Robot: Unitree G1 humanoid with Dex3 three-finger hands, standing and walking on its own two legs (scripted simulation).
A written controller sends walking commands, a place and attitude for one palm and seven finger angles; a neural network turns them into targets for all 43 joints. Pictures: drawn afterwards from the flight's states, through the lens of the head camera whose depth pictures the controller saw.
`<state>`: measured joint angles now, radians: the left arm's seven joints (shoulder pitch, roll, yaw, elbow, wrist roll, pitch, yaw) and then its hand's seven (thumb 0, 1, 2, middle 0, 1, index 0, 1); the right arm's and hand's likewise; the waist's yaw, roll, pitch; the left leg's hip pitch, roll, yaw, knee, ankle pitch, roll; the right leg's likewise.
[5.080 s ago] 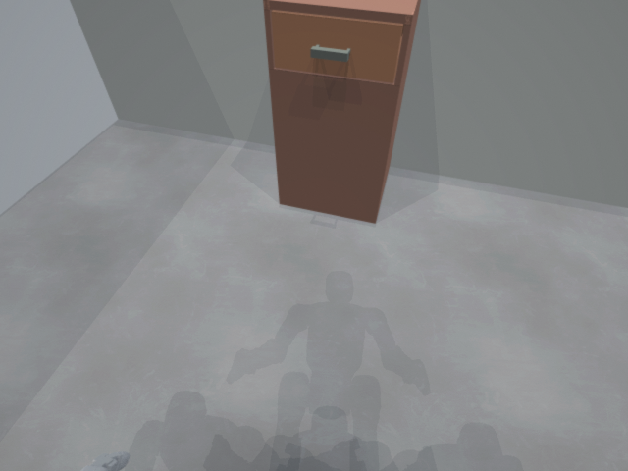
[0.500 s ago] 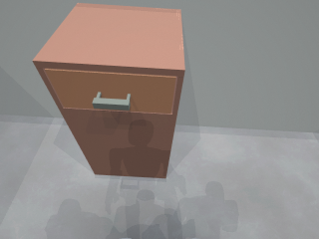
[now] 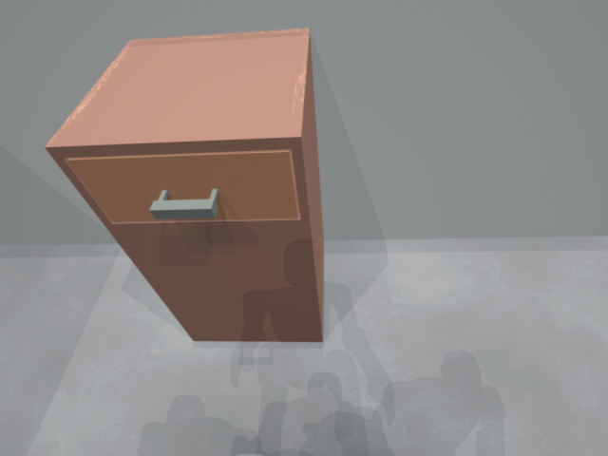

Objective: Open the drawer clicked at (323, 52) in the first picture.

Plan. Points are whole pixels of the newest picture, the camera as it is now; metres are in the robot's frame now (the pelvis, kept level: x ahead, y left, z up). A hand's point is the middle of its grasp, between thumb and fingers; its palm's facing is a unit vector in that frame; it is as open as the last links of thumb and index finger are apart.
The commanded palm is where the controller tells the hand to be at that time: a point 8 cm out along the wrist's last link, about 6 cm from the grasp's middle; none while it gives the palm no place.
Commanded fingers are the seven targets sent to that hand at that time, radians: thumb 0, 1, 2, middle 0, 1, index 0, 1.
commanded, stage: come to a stop and stand still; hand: left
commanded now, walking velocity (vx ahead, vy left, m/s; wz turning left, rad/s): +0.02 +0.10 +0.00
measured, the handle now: (186, 201) +0.56 +0.28 -0.03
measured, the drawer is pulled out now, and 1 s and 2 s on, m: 0.00 0.00 0.00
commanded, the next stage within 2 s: look again from close up in 0.66 s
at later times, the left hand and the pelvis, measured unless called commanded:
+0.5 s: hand out of the picture -0.02 +0.25 -0.19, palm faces +0.06 -0.98 -0.20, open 7.4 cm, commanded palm none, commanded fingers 0.00 0.90 0.90 -0.20 -0.30 -0.20 -0.30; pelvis -0.01 +0.07 -0.01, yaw -1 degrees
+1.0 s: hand out of the picture +0.01 +0.26 -0.18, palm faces -0.02 -0.97 -0.23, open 7.4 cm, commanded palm none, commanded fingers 0.00 0.90 0.90 -0.20 -0.30 -0.20 -0.30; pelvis -0.01 +0.08 -0.01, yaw -1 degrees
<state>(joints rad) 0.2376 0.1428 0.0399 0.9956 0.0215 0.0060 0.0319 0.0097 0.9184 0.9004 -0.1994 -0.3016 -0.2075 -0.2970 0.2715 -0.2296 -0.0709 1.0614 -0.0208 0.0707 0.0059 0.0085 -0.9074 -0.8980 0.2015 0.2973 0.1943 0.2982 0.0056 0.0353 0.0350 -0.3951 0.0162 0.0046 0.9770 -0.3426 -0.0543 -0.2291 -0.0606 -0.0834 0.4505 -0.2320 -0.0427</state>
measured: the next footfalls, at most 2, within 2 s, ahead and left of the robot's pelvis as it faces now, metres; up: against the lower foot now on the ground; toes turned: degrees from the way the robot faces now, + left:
left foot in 0.28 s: +0.01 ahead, +0.20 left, +0.00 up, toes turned -6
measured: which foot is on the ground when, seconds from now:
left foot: up 0.00-0.26, down 0.28-1.00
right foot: down 0.00-1.00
